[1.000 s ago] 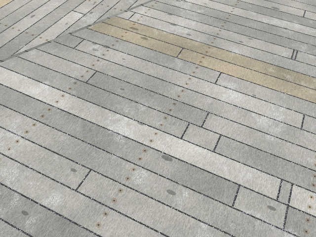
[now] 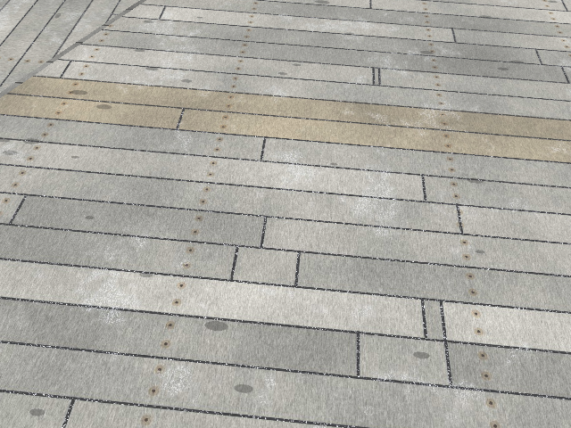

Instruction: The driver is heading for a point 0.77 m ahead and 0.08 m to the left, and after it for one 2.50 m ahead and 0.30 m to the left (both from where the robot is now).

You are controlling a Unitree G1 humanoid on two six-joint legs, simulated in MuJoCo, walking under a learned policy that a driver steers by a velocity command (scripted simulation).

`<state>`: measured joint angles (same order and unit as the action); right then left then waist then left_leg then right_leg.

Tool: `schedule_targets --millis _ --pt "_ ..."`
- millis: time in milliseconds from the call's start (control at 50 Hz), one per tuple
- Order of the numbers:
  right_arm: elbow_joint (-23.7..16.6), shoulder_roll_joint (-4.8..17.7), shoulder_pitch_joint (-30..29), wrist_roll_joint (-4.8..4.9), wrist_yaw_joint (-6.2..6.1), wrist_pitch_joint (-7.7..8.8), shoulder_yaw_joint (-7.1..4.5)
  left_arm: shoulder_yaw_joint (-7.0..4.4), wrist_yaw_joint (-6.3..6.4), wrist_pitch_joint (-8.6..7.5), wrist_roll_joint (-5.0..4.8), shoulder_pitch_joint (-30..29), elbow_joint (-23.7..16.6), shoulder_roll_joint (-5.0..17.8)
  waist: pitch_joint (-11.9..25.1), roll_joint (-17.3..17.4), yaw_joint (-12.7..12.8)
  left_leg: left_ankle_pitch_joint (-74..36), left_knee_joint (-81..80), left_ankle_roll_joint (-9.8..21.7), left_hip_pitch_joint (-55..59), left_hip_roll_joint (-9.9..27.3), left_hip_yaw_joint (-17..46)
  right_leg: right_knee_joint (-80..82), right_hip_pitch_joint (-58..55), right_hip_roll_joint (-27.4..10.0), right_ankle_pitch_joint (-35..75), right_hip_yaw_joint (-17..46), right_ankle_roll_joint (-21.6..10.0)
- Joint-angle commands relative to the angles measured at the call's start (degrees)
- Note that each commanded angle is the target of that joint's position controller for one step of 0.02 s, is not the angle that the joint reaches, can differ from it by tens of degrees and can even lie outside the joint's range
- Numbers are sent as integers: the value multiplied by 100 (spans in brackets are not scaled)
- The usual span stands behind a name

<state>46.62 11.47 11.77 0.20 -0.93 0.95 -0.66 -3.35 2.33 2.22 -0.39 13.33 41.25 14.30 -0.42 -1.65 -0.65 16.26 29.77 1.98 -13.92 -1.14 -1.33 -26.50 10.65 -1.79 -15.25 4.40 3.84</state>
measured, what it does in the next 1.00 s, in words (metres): stands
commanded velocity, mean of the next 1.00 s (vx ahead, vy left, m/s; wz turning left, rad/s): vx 0.04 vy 0.00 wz -0.02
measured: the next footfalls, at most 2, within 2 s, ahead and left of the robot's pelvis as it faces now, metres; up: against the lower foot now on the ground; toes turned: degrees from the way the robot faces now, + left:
left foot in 1.68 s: +0.41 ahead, +0.10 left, +0.00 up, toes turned +12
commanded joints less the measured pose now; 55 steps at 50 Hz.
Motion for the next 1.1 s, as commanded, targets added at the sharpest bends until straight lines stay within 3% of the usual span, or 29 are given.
schedule_targets --millis 20,40,60,80,120,220,260,300,340,400,440,460,520,600,760,960,1000,1020,1060,1080,1100 --pt "-168 990 581 -65 115 235 -259 -261 53 -66 32 223 -167 1069 613 -137 -285 -2209 -582 202 136 588 693 -169 -795 -266 2427 131 -408" --pt "-141 967 217 -77 138 262 -238 -223 2 -65 49 251 -148 750 674 -77 0 -1702 -415 46 337 413 426 -162 -558 -151 1892 54 -425" --pt "-177 861 -86 -59 139 243 -219 -156 -20 -65 108 196 -116 519 572 0 50 -1349 -369 12 296 356 334 -62 -386 -141 1572 78 -386" --pt "-178 722 -234 -56 123 190 -189 -134 -25 -66 133 98 -108 473 400 -40 40 -1142 -367 24 209 344 308 -1 -218 -127 1390 88 -351" --pt "-139 724 -232 -83 97 81 -198 -129 -24 -101 122 28 -79 485 97 -127 -7 -808 -382 22 80 301 275 35 48 -94 1080 76 -340" --pt "35 726 -224 -79 32 9 -208 -92 3 -191 110 42 56 475 -140 -54 -37 -371 -381 -29 50 283 278 106 390 -66 551 102 -324" --pt "169 851 -80 -17 -2 -24 -265 -124 23 -199 61 275 185 558 -146 37 -12 1265 -299 59 -79 130 171 56 557 102 -1222 -13 -468" --pt "163 899 -74 58 -35 10 -289 -119 42 -265 19 313 152 592 -616 72 3 2504 -319 229 -570 211 343 143 1046 26 -2592 142 -674" --pt "156 757 -155 41 -49 126 -260 -62 44 -393 16 240 146 453 -764 -11 -8 1837 -141 237 -607 201 330 198 1202 -30 -2049 238 -726" --pt "193 654 -79 -27 -19 227 -226 -36 19 -472 60 212 151 462 -436 -171 -84 593 88 141 -404 64 168 -49 935 -24 -606 255 -666" --pt "281 752 21 -20 17 243 -237 10 2 -485 69 324 183 329 -166 89 -36 -532 154 146 -183 175 281 -429 649 140 287 4 -497" --pt "335 782 27 -14 27 235 -235 8 5 -479 56 475 236 308 3 330 30 -957 155 189 -66 262 383 -607 517 208 748 -128 -411" --pt "424 743 60 11 56 199 -196 8 26 -405 25 600 375 375 183 189 26 -1823 209 203 48 321 434 -663 207 140 1546 -88 -379" --pt "602 762 93 38 47 121 -191 31 35 -290 23 632 559 315 246 178 20 -2360 239 98 302 304 348 -537 65 108 1793 -67 -330" --pt "864 683 -69 30 -15 -13 -189 52 68 -209 41 497 949 280 5 160 -6 -2038 -69 63 442 301 312 -159 21 108 1493 -110 -263" --pt "1150 635 -150 7 -51 -48 -189 79 99 -208 57 425 1451 248 -161 203 2 -1343 -378 26 390 274 294 94 52 127 980 -178 -223" --pt "1271 762 60 66 -69 -77 -245 82 102 -204 10 551 1591 191 -104 383 -37 769 -557 194 377 248 383 -227 217 402 -587 -501 -316" --pt "1289 888 154 100 -75 -82 -286 84 98 -226 -11 462 1559 179 -322 599 -99 2075 -863 375 190 473 764 -518 558 479 -1254 -619 -380" --pt "1328 1168 505 119 -66 0 -368 113 62 -374 -56 159 1386 62 -747 1236 -231 3625 -1766 925 41 1462 2247 -1466 1296 422 -1432 -772 -481" --pt "1315 1267 518 117 -66 66 -406 115 21 -464 -89 50 1337 46 -954 1323 -226 3702 -2101 1178 -281 1865 2889 -1925 1365 228 -1295 -590 -576" --pt "1257 1255 393 90 -60 141 -408 94 -27 -541 -110 53 1334 64 -1043 1274 -142 3441 -2209 1262 -393 2037 3083 -2223 1468 72 -1389 -441 -672"
Keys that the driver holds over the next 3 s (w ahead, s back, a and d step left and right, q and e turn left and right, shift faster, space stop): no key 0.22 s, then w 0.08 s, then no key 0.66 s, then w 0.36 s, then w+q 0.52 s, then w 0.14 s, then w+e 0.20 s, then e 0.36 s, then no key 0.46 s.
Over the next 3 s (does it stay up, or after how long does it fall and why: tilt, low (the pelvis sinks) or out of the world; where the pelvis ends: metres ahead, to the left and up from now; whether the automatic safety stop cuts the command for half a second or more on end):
stays up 0.75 0.08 0.00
